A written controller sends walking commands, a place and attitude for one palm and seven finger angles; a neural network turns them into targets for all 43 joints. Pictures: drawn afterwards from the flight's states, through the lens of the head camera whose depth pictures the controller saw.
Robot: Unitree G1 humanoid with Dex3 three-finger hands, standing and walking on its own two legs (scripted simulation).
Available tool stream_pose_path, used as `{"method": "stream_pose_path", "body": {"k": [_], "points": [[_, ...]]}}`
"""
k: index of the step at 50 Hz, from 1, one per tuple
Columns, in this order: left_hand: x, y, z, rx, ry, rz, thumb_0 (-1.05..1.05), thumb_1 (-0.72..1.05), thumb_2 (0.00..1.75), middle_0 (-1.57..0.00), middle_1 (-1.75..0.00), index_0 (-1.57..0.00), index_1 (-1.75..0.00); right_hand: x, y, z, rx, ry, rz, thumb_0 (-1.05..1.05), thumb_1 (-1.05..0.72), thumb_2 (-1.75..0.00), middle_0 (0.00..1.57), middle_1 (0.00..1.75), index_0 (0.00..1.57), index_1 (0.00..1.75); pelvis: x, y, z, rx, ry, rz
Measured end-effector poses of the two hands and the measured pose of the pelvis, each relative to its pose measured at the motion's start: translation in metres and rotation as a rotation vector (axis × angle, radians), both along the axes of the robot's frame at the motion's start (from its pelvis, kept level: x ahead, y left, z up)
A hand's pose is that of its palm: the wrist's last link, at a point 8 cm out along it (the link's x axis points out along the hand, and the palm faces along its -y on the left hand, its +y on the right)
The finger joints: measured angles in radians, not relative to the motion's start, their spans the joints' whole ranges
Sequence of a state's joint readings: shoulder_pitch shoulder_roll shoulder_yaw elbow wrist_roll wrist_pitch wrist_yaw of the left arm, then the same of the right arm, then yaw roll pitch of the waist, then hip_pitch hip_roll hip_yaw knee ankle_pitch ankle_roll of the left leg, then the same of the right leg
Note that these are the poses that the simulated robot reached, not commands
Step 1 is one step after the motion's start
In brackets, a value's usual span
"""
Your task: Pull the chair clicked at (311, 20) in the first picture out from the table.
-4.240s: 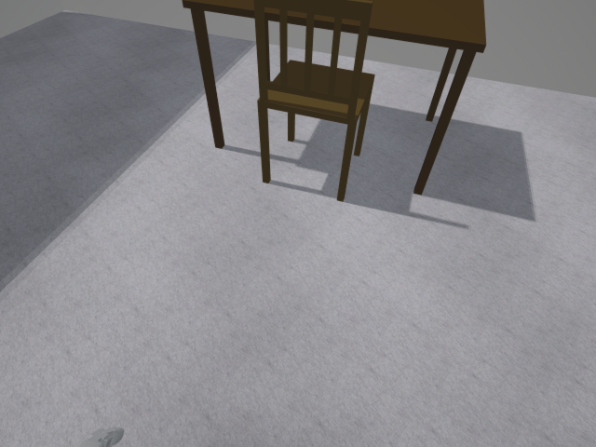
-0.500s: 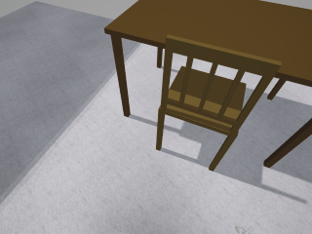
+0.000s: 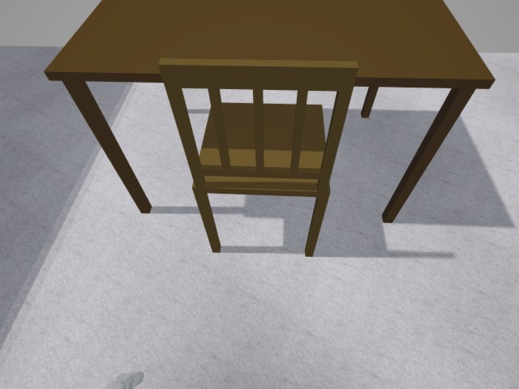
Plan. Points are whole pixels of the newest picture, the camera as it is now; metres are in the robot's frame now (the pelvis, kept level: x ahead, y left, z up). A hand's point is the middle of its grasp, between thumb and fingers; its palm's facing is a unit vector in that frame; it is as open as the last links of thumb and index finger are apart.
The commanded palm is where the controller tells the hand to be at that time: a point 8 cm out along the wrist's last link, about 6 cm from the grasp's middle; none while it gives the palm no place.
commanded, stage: take the last steps up to it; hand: left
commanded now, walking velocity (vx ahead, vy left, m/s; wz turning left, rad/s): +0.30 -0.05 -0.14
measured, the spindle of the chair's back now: (259, 133) +0.69 +0.02 -0.08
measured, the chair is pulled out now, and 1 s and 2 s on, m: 0.00 0.00 0.00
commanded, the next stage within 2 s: come to a stop and stand still in 0.68 s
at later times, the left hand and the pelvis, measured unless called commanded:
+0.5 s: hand out of the picture +0.11 +0.19 -0.17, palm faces -0.03 -0.99 -0.17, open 7.3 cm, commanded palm none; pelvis +0.11 +0.00 +0.01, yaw -4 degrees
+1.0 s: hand (203, 307) +0.28 +0.13 -0.16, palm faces -0.03 -0.97 -0.23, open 7.2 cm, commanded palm none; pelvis +0.23 -0.05 +0.01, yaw -4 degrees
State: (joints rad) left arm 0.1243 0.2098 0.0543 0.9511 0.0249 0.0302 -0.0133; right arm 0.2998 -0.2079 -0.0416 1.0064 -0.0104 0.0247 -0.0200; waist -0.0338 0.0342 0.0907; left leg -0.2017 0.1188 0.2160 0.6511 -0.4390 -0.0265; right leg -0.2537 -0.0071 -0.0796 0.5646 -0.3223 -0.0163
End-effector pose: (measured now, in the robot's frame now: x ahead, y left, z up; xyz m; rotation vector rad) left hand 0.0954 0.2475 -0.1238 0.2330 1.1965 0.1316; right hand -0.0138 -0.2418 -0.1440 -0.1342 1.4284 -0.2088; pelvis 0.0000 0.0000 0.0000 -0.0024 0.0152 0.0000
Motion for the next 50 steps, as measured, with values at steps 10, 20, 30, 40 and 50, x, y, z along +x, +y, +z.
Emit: {"method": "stream_pose_path", "body": {"k": [10,20,30,40,50], "points": [[0.005,-0.031,0.009,-0.032,-0.015,0.008,0.0,0.92,0.9,-0.21,-0.3,-0.2,-0.3,0.037,-0.015,0.014,0.009,-0.065,-0.01,0.01,-0.91,-0.9,0.19,0.3,0.2,0.3,0.026,-0.014,0.014,0.005,-0.013,-0.02],[-0.016,-0.006,-0.025,-0.072,0.17,0.064,0.0,0.92,0.9,-0.21,-0.3,-0.2,-0.3,0.127,0.005,0.018,-0.031,-0.213,0.033,0.0,-0.91,-0.9,0.19,0.3,0.2,0.3,0.08,0.004,0.0,-0.011,-0.025,-0.055],[0.061,-0.019,-0.008,-0.081,0.162,0.023,0.01,0.91,0.9,-0.2,-0.3,-0.2,-0.3,0.119,0.024,0.024,0.019,-0.059,-0.033,0.0,-0.91,-0.9,0.2,0.3,0.2,0.3,0.133,-0.003,0.017,0.011,-0.013,-0.076],[0.157,-0.064,-0.011,-0.031,0.053,-0.016,0.0,0.93,0.9,-0.2,-0.3,-0.2,-0.3,0.14,-0.009,-0.011,0.091,0.076,-0.099,0.01,-0.91,-0.9,0.2,0.3,0.21,0.3,0.196,-0.045,-0.003,0.011,-0.031,-0.073],[0.179,-0.073,-0.001,-0.018,0.101,0.021,0.0,0.94,0.9,-0.21,-0.3,-0.2,-0.3,0.253,-0.036,0.006,0.024,-0.074,-0.039,0.01,-0.92,-0.9,0.19,0.3,0.2,0.3,0.228,-0.05,0.012,0.004,-0.018,-0.065]]}}
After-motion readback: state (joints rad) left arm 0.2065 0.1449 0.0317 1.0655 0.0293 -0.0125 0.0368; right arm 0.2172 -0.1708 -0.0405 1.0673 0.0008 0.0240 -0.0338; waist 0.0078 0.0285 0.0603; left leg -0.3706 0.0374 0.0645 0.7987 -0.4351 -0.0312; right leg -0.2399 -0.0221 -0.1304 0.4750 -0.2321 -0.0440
